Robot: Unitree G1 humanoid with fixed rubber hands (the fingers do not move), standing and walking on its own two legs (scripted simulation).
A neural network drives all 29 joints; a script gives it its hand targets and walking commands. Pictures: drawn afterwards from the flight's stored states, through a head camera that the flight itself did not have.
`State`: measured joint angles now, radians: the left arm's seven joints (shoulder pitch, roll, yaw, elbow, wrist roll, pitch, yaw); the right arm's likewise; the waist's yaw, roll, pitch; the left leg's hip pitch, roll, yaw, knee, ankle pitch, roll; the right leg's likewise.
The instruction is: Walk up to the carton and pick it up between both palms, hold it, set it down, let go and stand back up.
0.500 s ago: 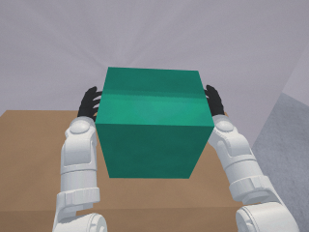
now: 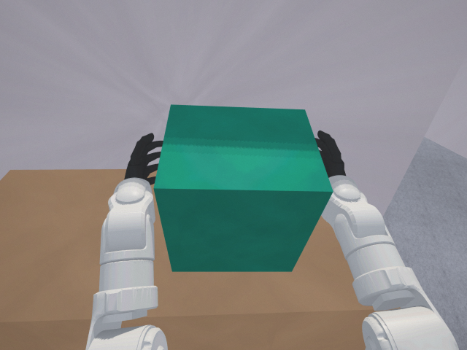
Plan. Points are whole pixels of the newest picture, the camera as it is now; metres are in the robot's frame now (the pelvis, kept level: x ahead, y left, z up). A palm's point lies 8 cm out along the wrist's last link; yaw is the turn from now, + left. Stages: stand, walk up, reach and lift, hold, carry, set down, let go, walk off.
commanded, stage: hold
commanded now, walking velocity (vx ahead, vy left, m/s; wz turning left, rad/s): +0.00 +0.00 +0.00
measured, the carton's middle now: (235, 194) +0.37 +0.01 +0.14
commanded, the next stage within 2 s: none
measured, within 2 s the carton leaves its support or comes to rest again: neither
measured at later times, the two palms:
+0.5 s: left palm (132, 180) +0.36 +0.18 +0.18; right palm (324, 176) +0.36 -0.14 +0.18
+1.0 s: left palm (136, 183) +0.35 +0.17 +0.18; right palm (327, 177) +0.36 -0.15 +0.18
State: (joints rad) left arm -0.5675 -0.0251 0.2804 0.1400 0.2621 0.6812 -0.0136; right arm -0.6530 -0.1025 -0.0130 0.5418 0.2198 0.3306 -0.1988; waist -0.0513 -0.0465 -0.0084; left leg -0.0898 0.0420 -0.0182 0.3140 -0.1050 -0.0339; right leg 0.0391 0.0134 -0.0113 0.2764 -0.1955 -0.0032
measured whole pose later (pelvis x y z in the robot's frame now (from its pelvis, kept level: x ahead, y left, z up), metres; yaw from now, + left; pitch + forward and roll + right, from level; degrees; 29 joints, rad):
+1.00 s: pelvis +0.00 +0.00 +0.00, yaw +1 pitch -7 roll -1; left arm -0.53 -0.01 0.28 0.11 0.24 0.67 -0.04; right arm -0.63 -0.08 0.00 0.50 0.22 0.34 -0.22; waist -0.06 -0.06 -0.01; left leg -0.09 0.04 -0.03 0.33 -0.12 -0.04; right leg 0.05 0.01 -0.03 0.28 -0.21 -0.01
